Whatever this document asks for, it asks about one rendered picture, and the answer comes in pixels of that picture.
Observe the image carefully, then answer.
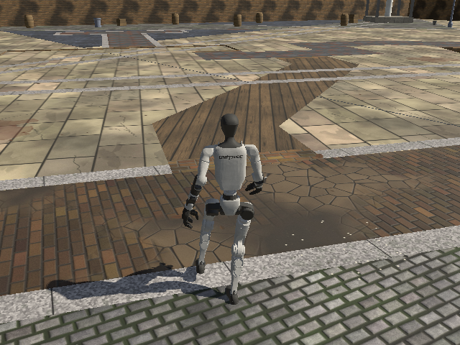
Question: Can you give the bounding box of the left robot upper arm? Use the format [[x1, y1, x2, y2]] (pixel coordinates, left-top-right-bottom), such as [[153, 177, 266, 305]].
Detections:
[[195, 145, 215, 186]]

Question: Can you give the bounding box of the right robot thigh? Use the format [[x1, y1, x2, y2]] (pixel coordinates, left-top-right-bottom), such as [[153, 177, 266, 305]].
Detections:
[[231, 202, 254, 257]]

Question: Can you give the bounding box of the robot left forearm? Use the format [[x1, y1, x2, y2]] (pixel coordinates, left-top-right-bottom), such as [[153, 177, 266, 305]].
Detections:
[[185, 175, 202, 211]]

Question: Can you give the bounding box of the robot right forearm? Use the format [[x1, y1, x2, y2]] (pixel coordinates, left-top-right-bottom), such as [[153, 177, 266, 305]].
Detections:
[[254, 172, 265, 188]]

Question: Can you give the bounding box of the robot right hand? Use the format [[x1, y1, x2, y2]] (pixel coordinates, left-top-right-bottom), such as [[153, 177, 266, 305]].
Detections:
[[245, 182, 262, 195]]

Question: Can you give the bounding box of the right robot upper arm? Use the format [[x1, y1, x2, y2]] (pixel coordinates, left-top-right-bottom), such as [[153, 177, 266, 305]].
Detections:
[[245, 144, 263, 182]]

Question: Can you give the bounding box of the robot left hand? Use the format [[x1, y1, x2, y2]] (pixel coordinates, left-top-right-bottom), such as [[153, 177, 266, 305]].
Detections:
[[182, 208, 198, 229]]

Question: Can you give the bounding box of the robot left foot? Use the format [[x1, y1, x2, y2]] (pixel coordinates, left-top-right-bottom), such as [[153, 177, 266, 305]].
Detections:
[[195, 258, 206, 274]]

